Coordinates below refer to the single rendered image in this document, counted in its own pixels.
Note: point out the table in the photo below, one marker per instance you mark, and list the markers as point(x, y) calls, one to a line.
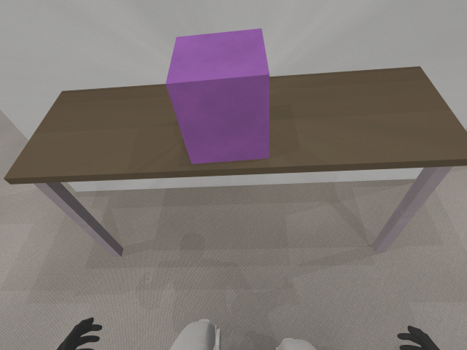
point(337, 121)

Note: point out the robot left thigh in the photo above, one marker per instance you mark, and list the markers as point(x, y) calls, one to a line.
point(198, 336)

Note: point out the carton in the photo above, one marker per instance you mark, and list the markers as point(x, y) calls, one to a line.
point(219, 88)

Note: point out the robot left hand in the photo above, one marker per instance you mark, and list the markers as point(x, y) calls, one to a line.
point(74, 339)

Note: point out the robot right hand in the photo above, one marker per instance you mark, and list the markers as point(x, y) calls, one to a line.
point(418, 336)

